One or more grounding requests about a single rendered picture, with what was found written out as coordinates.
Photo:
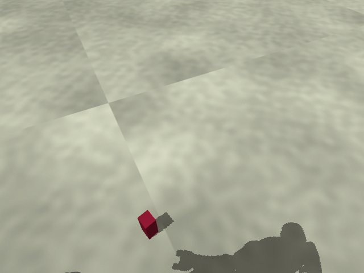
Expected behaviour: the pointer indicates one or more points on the carton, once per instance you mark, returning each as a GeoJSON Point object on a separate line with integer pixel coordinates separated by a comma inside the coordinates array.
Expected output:
{"type": "Point", "coordinates": [148, 224]}

